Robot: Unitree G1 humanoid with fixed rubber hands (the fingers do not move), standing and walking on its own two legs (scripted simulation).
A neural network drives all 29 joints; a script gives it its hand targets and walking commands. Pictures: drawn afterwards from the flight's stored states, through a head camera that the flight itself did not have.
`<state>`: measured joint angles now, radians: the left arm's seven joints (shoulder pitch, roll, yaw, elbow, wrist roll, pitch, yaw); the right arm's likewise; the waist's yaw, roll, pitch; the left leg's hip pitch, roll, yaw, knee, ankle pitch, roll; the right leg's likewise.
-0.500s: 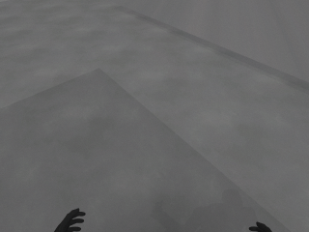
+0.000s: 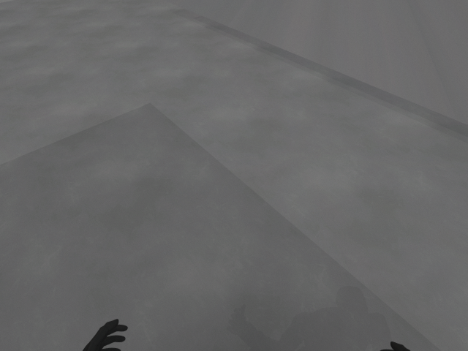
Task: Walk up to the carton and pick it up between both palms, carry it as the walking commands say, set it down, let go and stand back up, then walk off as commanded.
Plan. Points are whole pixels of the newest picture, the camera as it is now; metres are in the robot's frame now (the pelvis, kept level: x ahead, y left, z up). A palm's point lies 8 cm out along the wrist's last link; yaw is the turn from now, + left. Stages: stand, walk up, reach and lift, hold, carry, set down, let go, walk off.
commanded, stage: stand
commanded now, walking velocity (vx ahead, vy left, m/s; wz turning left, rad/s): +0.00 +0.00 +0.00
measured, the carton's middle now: out of the picture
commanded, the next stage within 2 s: walk up in 1.28 s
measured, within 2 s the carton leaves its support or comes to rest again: neither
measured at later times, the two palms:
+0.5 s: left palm out of the picture +0.13 +0.28 -0.08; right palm out of the picture +0.10 -0.27 -0.10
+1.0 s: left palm out of the picture +0.10 +0.28 -0.08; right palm out of the picture +0.08 -0.27 -0.11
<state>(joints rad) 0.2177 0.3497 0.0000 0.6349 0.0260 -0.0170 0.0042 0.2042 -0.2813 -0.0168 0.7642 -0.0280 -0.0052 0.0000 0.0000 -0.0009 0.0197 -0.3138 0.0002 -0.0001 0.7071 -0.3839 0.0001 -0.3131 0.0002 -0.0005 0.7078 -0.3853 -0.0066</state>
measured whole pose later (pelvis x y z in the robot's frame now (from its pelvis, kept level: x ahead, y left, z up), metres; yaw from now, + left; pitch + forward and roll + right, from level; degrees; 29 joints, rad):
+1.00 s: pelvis -0.02 +0.00 +0.00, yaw +0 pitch -2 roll +0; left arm 0.22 0.35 0.00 0.72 0.03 -0.02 0.00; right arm 0.20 -0.28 -0.02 0.85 -0.03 -0.01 0.00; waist 0.00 0.00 0.02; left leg -0.31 0.00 0.00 0.70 -0.35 0.00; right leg -0.31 0.00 0.00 0.70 -0.36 -0.01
